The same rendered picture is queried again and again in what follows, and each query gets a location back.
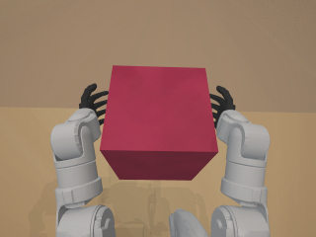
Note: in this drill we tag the robot right hand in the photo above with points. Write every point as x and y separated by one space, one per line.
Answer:
225 104

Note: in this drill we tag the carton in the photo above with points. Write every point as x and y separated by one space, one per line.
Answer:
158 123

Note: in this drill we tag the robot left hand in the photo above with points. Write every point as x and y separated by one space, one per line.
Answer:
87 101

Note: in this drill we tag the right robot forearm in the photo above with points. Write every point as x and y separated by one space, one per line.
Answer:
247 156

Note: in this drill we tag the left robot forearm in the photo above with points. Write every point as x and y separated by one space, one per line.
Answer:
73 151

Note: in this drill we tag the right robot upper arm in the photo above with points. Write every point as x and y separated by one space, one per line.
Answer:
238 221

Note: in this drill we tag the robot right thigh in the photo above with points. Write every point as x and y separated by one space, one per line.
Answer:
183 223

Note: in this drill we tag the left robot upper arm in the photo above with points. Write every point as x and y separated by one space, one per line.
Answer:
87 221

